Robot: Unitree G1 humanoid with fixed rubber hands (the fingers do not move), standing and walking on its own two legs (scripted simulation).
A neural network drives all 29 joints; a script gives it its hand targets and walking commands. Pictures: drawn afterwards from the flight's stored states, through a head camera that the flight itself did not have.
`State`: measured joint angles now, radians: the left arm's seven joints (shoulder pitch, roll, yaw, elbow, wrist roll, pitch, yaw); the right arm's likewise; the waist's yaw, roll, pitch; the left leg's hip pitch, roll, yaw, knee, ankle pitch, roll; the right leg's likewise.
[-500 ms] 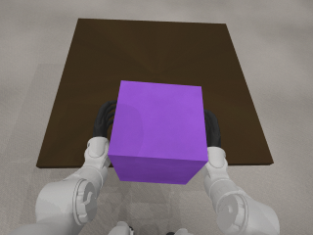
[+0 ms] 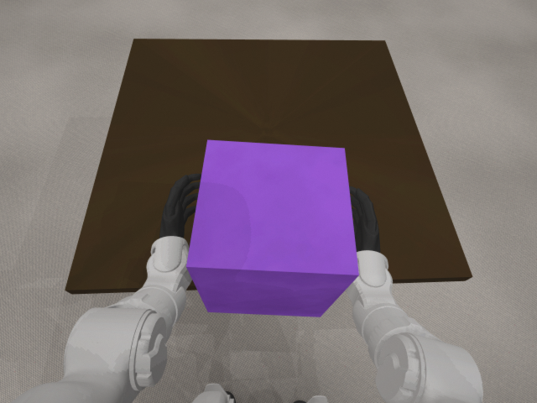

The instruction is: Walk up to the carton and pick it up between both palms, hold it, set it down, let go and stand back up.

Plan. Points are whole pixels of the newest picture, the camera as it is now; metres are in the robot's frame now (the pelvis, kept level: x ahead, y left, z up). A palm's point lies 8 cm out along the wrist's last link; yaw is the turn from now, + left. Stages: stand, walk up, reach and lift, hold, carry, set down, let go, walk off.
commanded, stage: reach and lift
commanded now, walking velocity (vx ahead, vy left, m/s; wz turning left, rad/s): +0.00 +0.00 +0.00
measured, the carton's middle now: (269, 237) +0.39 +0.01 -0.06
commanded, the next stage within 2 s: none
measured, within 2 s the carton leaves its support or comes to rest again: leaves its support in 0.22 s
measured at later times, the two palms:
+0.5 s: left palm (177, 193) +0.41 +0.14 +0.04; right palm (381, 210) +0.39 -0.16 +0.04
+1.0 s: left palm (166, 170) +0.39 +0.14 +0.12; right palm (409, 196) +0.37 -0.16 +0.12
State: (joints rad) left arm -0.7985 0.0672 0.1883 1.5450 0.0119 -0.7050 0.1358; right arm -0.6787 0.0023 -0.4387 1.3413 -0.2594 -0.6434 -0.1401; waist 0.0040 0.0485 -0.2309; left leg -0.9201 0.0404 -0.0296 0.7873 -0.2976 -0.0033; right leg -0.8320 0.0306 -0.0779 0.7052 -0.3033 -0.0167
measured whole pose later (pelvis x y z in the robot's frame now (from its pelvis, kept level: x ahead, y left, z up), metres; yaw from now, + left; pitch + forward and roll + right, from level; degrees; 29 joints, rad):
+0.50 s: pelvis +0.03 +0.00 +0.02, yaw +1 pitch +20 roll -3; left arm -0.66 0.06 -0.01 1.23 -0.16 -0.49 0.16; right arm -0.51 -0.07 0.01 0.95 0.13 -0.35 -0.20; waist -0.01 0.07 -0.27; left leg -0.74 0.02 -0.06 0.70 -0.31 -0.01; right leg -0.65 0.03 -0.06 0.61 -0.31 -0.01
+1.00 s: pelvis +0.02 +0.00 +0.04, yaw +1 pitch +7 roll -1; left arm -0.56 0.02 0.09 0.78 0.04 0.00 0.15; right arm -0.42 -0.04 -0.08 0.63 0.10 0.02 -0.19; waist -0.01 0.00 -0.15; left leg -0.36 0.01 -0.05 0.42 -0.19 -0.01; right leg -0.27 0.03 -0.02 0.33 -0.18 -0.01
